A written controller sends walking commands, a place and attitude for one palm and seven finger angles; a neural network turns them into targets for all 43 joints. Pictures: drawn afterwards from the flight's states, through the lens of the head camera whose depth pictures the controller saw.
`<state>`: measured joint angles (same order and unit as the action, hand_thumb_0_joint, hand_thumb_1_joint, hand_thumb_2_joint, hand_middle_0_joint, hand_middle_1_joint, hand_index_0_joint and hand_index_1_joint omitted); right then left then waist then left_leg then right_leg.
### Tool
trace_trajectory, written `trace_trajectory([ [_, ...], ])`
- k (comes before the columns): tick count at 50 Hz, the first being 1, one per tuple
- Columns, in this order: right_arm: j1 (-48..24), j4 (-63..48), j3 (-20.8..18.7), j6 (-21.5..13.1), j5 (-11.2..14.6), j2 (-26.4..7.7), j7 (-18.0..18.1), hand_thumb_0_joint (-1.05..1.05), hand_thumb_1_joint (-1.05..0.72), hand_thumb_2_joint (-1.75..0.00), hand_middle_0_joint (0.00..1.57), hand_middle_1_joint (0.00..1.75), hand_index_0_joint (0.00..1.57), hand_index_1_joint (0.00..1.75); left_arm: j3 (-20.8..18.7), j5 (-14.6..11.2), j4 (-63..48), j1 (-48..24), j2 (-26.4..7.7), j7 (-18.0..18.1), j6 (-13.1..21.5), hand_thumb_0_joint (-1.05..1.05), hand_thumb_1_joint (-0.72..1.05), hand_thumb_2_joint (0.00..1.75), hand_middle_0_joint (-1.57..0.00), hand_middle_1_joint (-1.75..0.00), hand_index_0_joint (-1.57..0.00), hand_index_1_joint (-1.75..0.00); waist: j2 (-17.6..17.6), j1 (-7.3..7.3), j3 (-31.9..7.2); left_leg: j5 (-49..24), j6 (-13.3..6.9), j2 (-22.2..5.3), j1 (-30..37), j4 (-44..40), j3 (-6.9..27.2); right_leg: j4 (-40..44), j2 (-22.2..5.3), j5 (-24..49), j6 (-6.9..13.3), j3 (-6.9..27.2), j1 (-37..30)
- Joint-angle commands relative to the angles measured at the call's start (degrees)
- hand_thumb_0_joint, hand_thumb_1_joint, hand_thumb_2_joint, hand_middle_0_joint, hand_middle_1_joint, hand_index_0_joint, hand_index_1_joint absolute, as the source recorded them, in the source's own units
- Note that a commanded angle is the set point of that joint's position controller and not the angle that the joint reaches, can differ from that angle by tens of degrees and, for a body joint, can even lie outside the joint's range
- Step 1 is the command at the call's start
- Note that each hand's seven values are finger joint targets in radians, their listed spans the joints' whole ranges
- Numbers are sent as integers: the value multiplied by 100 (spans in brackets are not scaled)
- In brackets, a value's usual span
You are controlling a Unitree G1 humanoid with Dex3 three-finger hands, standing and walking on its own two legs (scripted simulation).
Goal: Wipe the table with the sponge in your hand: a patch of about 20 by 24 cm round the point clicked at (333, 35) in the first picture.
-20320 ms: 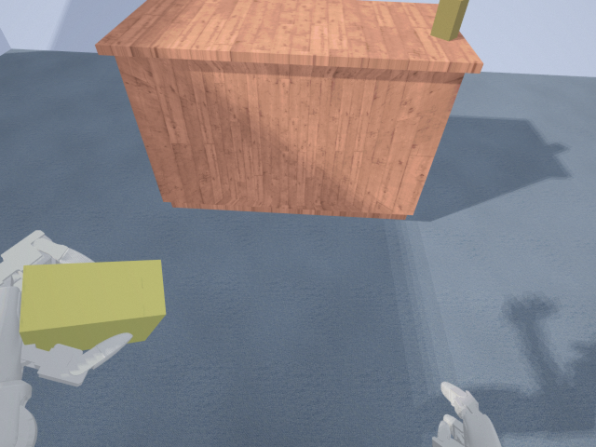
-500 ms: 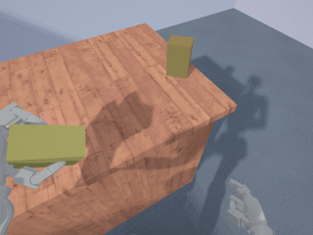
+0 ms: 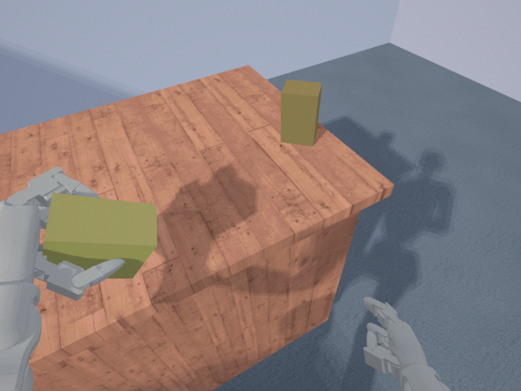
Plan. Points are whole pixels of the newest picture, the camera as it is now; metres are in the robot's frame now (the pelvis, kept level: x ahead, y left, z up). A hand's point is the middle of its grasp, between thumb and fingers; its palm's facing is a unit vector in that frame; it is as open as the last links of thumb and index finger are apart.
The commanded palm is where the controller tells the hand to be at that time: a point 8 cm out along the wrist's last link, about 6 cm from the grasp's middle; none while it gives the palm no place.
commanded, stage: turn the palm down, sponge in hand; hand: left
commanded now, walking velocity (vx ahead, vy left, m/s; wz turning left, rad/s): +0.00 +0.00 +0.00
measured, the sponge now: (113, 242) +0.25 +0.21 +0.15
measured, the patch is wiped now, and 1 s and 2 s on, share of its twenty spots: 0.00 0.00 0.00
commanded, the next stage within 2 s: move the sponge above the wiping area in 1.98 s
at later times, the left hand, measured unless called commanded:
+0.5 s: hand (105, 247) +0.22 +0.20 +0.19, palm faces +0.36 -0.51 -0.78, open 9.8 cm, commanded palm +0.17 +0.24 +0.23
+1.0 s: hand (95, 219) +0.24 +0.20 +0.22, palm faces +0.40 -0.26 -0.88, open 9.8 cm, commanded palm +0.19 +0.22 +0.26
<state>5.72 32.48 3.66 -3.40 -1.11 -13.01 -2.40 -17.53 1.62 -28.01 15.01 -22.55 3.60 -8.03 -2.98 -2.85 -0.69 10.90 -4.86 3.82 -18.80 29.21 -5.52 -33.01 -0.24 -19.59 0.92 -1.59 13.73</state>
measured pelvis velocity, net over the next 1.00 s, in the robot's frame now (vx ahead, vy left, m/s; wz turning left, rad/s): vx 0.00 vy -0.08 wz -0.01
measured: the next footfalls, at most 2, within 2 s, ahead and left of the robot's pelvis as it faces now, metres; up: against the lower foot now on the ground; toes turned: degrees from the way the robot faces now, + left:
none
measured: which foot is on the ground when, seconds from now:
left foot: down 0.00-1.00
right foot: down 0.00-1.00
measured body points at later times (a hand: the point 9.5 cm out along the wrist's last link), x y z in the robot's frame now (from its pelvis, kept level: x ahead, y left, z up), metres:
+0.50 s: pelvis -0.01 -0.07 -0.01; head -0.03 -0.11 +0.44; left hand +0.20 +0.22 +0.23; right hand +0.22 -0.28 -0.08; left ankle +0.05 +0.06 -0.73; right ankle -0.02 -0.11 -0.73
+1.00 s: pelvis +0.00 -0.08 -0.01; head -0.02 -0.14 +0.44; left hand +0.21 +0.21 +0.26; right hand +0.25 -0.30 -0.08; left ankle +0.05 +0.06 -0.73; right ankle -0.02 -0.11 -0.73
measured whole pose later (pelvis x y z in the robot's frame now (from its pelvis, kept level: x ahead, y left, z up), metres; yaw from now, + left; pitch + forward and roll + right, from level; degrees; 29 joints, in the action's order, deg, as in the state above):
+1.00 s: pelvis +0.00 -0.08 -0.01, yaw +0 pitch -2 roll +2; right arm 2.7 34.8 2.2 0.7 2.5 -16.5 6.9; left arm -12.5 25.1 -25.2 9.0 -37.7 2.2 -24.1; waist -6.3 -5.2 -2.8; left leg 13.8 1.8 -0.5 -18.2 34.1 -0.3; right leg -35.5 5.3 -21.6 7.1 -3.5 12.1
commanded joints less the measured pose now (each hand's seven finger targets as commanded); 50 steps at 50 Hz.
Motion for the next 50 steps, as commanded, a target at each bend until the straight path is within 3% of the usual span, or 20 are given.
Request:
trace_trajectory([
  [1, -987, -1078, -246, 24, -78, -686, 158, 0, -90, -90, 20, 30, 20, 30, -996, 639, -1608, -103, -1480, 563, 403, 0, 10, 130, -120, -160, -120, -160, 597, -132, -956, -208, 537, -659, 927, -391, 1005, 198, 380, 460, 169, -460, 642],
  [4, -1086, -1012, -264, 72, -91, -719, 354, 0, -90, -90, 20, 30, 20, 30, -1449, 700, -2074, -640, -2001, 1090, 851, 0, 10, 130, -120, -160, -120, -160, 201, -142, -1232, 768, 452, -610, 888, -301, 1029, 216, 407, -62, 131, -280, 878],
  [6, -939, -791, -216, 62, -107, -570, 443, 0, -90, -90, 20, 30, 20, 30, -1068, 742, -1296, -1042, -1578, 1230, 908, 0, 10, 130, -120, -160, -120, -160, -147, 2, -838, 1358, 457, -547, 738, -292, 1039, 324, 365, -369, 107, -228, 1044],
  [9, -982, -635, -184, 121, -7, -691, 565, 0, -90, -90, 20, 30, 20, 30, -670, 912, -597, -1767, -1735, 1064, 482, 0, 10, 130, -120, -160, -120, -160, -1109, 137, -461, 1893, 402, -350, 548, -251, 948, 505, 220, -527, 112, -83, 1087],
  [11, -1042, -632, -158, 189, 47, -739, 692, 0, -90, -90, 20, 30, 20, 30, -223, 979, -235, -1845, -1697, 736, -26, 0, 10, 130, -120, -160, -120, -160, -1025, 60, -387, 1743, 366, -286, 553, -282, 843, 697, 150, -589, 97, 29, 874],
  [15, -1281, -870, -45, 208, 209, -769, 926, 0, -90, -90, 20, 30, 20, 30, 147, 1290, -220, -2155, -2078, 121, -842, 0, 10, 130, -120, -160, -120, -160, -236, -32, -414, 962, 296, -232, 550, -82, 651, 1119, 32, -976, 56, 423, 668],
  [19, -1330, -861, -87, 44, 245, -710, 968, 0, -90, -90, 20, 30, 20, 30, -522, 1456, -627, -2135, -2698, -13, -468, 0, 10, 130, -120, -160, -120, -160, 219, -194, -422, 419, 347, -307, 634, 240, 674, 1392, -130, -1049, 63, 905, 546],
  [22, -1108, -747, -156, -26, 163, -665, 936, 0, -90, -90, 20, 30, 20, 30, -1128, 1334, -631, -1497, -2827, 106, -41, 0, 10, 130, -120, -160, -120, -160, 502, -336, -767, 19, 399, -351, 416, 507, 763, 1167, -355, 465, -104, 1192, 38],
  [24, -1027, -706, -207, 22, 187, -694, 862, 0, -90, -90, 20, 30, 20, 30, -1609, 1377, -624, -1008, -3165, 274, -111, 0, 10, 130, -120, -160, -120, -160, -89, -478, -998, -366, 435, -319, 406, 552, 725, 892, -368, 1586, -98, 1226, -256],
  [25, -992, -740, -203, 61, 205, -663, 831, 0, -90, -90, 20, 30, 20, 30, -1298, 1354, -630, -1005, -2753, 321, -222, 0, 10, 130, -120, -160, -120, -160, -151, -407, -984, -525, 426, -323, 407, 549, 672, 750, -373, 2045, -117, 1098, -323],
  [27, -862, -748, -281, 147, 239, -773, 820, 0, -90, -90, 20, 30, 20, 30, -1300, 1338, -469, -651, -2713, 399, -569, 0, 10, 130, -120, -160, -120, -160, -377, -384, -897, -691, 445, -351, 376, 588, 590, 626, -422, 2815, -198, 1071, -385],
  [31, -882, -789, -322, 284, 351, -984, 869, 0, -90, -90, 20, 30, 20, 30, -980, 1528, -220, -688, -2819, 149, -1332, 0, 10, 130, -120, -160, -120, -160, 307, -238, -543, -626, 387, -359, 183, 596, 550, 535, -430, 3314, -387, 1019, -243],
  [35, -1123, -909, -277, 164, 430, -931, 967, 0, -90, -90, 20, 30, 20, 30, -712, 1824, -711, -1265, -2929, -192, -1354, 0, 10, 130, -120, -160, -120, -160, 575, -149, -928, -708, 312, -265, 307, 726, 571, 471, -475, 3716, -506, 1182, -382],
  [37, -1090, -922, -301, 71, 408, -903, 1000, 0, -90, -90, 20, 30, 20, 30, -579, 2001, -987, -1340, -2891, -235, -1143, 0, 10, 130, -120, -160, -120, -160, 385, -134, -1058, -855, 272, -231, 516, 709, 562, 464, -393, 3642, -458, 1054, -267],
  [39, -1255, -912, -282, -58, 391, -867, 1015, 0, -90, -90, 20, 30, 20, 30, -774, 2183, -1282, -1528, -3206, -173, -977, 0, 10, 130, -120, -160, -120, -160, 108, -174, -1242, -896, 303, -229, 661, 791, 625, 509, -391, 3499, -368, 1277, -185],
  [42, -1089, -796, -332, -69, 318, -868, 1021, 0, -90, -90, 20, 30, 20, 30, -920, 2405, -1024, -1344, -3203, 42, -914, 0, 10, 130, -120, -160, -120, -160, 113, -241, -1263, -946, 303, -221, 599, 708, 632, 476, -370, 3412, -301, 1107, -278],
  [44, -1300, -727, -327, -21, 336, -898, 975, 0, -90, -90, 20, 30, 20, 30, -1273, 2546, -799, -1419, -3602, 165, -1166, 0, 10, 130, -120, -160, -120, -160, -224, -357, -1161, -909, 381, -209, 488, 712, 661, 533, -374, 3353, -200, 1388, -278],
  [45, -1337, -758, -301, 24, 343, -800, 953, 0, -90, -90, 20, 30, 20, 30, -901, 2546, -785, -1664, -3170, 191, -1295, 0, 10, 130, -120, -160, -120, -160, -304, -324, -1158, -870, 378, -235, 463, 618, 614, 491, -389, 3148, -202, 1123, -342],
  [49, -1644, -720, -294, 135, 420, -905, 930, 0, -90, -90, 20, 30, 20, 30, -754, 2591, -65, -1801, -3217, 92, -1985, 0, 10, 130, -120, -160, -120, -160, -84, -440, -835, -624, 447, -291, 320, 420, 592, 649, -330, 2446, -187, 1157, -226],
  [50, -1615, -735, -272, 156, 451, -865, 931, 0, -90, -90, 20, 30, 20, 30, -414, 2590, -39, -1873, -2898, 2, -2060, 0, 10, 130, -120, -160, -120, -160, 175, -362, -770, -589, 408, -299, 355, 365, 555, 699, -311, 2291, -232, 980, -184],
])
